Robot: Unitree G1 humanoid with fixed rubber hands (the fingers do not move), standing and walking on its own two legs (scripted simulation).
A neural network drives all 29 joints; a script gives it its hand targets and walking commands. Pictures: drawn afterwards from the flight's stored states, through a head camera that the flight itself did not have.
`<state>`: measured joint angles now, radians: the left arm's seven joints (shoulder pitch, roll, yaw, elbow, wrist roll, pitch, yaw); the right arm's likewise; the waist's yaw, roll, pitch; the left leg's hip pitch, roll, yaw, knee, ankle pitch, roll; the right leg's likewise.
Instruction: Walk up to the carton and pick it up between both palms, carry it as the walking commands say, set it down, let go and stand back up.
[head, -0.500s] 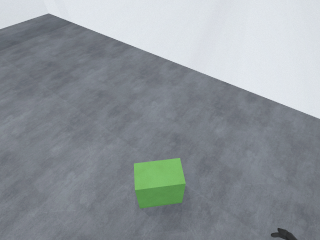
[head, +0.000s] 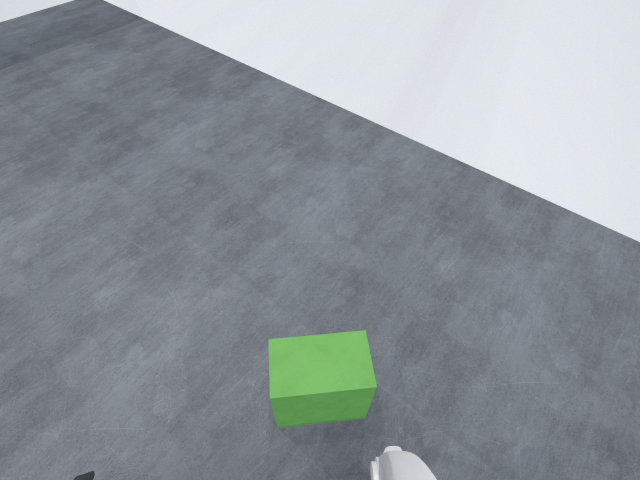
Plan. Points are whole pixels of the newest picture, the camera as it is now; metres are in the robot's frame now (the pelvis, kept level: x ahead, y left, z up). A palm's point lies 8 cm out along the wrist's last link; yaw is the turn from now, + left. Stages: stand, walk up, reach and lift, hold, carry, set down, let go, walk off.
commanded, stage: walk up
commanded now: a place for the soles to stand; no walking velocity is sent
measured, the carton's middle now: (319, 381) +0.45 +0.00 -0.62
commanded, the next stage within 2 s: none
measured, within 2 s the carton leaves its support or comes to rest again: neither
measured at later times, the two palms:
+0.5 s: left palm out of the picture +0.14 +0.32 -0.08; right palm (591, 477) +0.15 -0.33 -0.09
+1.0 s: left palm out of the picture +0.14 +0.32 -0.08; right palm (593, 479) +0.14 -0.33 -0.09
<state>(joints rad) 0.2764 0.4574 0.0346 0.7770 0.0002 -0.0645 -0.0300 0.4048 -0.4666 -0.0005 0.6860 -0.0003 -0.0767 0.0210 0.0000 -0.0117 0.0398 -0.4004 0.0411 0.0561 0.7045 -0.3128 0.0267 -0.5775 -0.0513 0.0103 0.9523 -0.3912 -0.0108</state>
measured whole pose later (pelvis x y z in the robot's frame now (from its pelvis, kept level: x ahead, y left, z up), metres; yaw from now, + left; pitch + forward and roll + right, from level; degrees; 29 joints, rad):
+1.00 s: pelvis +0.05 -0.01 -0.01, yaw +0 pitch +1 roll +0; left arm 0.23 0.45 0.03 0.82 0.00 -0.04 -0.01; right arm 0.30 -0.45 0.00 0.71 0.00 -0.06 0.00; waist 0.00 0.01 -0.01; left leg -0.40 0.03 0.02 0.77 -0.40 0.00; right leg -0.46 -0.04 0.01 0.76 -0.33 0.01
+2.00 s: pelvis +0.04 -0.02 -0.01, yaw +1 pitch +1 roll +0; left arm 0.18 0.45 0.03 0.83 0.00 -0.01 -0.03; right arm 0.30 -0.45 0.00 0.73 0.00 -0.07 -0.01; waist 0.00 -0.01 0.00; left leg -0.40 0.03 0.01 0.77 -0.38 0.00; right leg -0.45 -0.04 0.00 0.76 -0.32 0.01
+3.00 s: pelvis +0.04 -0.02 -0.01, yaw +1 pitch +1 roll +0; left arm 0.17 0.45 0.03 0.83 0.00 0.00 -0.04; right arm 0.30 -0.45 0.00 0.73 0.00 -0.08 -0.01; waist 0.00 -0.02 0.00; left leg -0.40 0.02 0.00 0.77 -0.38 0.00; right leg -0.45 -0.04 0.00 0.76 -0.32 0.01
